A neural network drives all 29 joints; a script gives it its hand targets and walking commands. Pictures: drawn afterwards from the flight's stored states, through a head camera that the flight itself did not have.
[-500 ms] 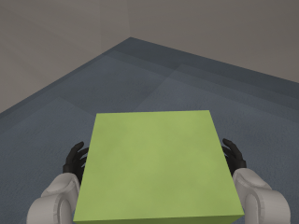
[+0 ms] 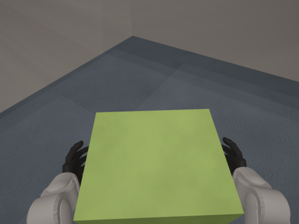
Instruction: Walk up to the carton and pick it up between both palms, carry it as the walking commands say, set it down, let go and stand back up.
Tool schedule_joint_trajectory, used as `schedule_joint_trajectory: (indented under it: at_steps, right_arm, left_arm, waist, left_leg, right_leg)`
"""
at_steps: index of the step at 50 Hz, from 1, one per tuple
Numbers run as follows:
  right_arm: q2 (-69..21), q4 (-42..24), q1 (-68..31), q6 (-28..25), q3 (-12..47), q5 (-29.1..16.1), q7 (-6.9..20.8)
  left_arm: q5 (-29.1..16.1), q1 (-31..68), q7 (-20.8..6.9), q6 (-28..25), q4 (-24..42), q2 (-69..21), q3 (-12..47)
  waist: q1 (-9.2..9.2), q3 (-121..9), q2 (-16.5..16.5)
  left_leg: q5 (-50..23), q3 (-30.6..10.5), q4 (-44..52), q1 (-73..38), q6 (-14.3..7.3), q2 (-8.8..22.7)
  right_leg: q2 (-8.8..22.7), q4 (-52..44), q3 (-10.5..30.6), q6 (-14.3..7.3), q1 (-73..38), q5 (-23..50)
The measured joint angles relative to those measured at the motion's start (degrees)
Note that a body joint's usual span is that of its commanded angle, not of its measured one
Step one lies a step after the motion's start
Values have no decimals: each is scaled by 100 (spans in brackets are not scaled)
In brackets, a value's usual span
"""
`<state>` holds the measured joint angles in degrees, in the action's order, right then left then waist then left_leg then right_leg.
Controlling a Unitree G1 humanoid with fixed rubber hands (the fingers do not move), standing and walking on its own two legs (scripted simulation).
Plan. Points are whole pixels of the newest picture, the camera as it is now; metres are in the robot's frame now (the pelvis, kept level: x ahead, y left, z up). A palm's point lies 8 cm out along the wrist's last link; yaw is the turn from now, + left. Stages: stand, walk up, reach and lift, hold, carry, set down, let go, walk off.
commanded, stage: carry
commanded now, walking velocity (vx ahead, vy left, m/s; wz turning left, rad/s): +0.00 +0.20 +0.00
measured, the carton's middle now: (154, 179) +0.24 +0.00 +0.01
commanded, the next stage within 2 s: hold in 1.98 s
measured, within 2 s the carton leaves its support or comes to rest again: neither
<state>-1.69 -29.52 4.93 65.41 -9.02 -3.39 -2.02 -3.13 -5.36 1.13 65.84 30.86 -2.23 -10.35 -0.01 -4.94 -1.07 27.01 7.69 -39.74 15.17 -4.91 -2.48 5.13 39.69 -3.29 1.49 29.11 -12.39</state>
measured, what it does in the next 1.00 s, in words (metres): stands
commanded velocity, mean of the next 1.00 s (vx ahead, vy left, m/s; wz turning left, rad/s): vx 0.00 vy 0.15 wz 0.00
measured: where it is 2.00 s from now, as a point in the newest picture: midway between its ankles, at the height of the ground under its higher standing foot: outside the picture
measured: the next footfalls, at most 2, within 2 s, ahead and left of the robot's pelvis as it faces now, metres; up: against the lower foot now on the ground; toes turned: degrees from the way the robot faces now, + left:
none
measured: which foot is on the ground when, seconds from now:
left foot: down 0.00-1.00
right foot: down 0.00-1.00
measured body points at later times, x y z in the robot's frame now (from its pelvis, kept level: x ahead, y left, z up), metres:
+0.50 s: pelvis +0.00 +0.00 +0.00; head -0.01 -0.01 +0.45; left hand +0.23 +0.19 +0.08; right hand +0.23 -0.18 +0.07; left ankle -0.06 +0.06 -0.71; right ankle +0.08 -0.14 -0.71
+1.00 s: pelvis +0.00 -0.01 +0.01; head -0.02 -0.01 +0.46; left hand +0.23 +0.19 +0.09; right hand +0.24 -0.19 +0.08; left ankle -0.06 +0.06 -0.71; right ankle +0.08 -0.14 -0.71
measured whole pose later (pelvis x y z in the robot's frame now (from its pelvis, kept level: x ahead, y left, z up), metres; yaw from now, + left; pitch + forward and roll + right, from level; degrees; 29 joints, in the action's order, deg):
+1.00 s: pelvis +0.00 -0.01 +0.01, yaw +0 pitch +2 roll +0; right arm -1.7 -28.2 3.8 65.4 -9.0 -3.0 -1.9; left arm -2.6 -5.0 1.1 65.4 29.8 -2.1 -10.3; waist 0.4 -5.6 -0.7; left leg 25.0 8.2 -35.6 12.7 -3.9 -1.4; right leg 5.1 35.4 -5.2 1.1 26.3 -10.5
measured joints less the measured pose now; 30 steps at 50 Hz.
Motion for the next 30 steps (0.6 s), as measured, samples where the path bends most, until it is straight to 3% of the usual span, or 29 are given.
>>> schedule_joint_trajectory:
  at_steps: [30]
  right_arm:
    - [7,-34,-10,31,1,8,10]
  left_arm:
    - [24,-6,-11,25,47,-20,-8]
  waist:
    - [-2,14,8]
  left_leg:
    - [-6,16,5,-24,8,18]
  right_leg:
    - [72,-13,-108,2,-47,1]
